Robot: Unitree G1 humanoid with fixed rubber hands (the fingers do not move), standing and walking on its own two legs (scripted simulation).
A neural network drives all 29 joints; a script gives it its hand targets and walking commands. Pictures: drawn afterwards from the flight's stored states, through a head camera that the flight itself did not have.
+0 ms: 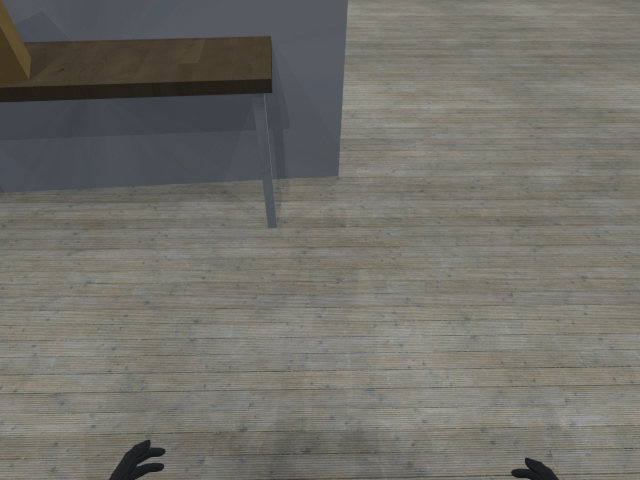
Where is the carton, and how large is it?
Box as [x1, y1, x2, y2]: [0, 0, 30, 84]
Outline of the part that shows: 0,0 0,84 28,79 30,57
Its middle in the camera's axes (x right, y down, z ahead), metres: -1.06 -0.62 +1.16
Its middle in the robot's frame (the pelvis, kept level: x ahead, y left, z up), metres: +1.30 +1.08 +0.07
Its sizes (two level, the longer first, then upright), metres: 0.210 0.200 0.250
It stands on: a table, 0.70 m high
